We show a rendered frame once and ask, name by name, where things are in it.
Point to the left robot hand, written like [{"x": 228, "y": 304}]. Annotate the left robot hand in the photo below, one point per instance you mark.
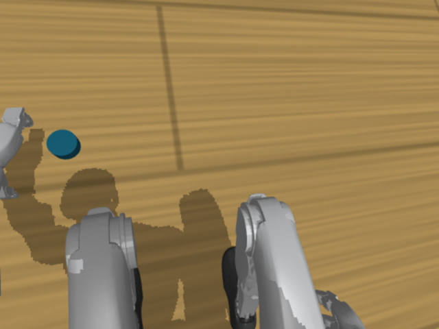
[{"x": 11, "y": 139}]

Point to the right robot hand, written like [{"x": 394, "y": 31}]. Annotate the right robot hand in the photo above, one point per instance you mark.
[{"x": 343, "y": 316}]

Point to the right robot foot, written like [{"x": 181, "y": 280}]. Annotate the right robot foot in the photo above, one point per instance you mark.
[{"x": 230, "y": 280}]

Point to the tin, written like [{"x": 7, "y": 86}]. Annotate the tin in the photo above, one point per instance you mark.
[{"x": 63, "y": 144}]

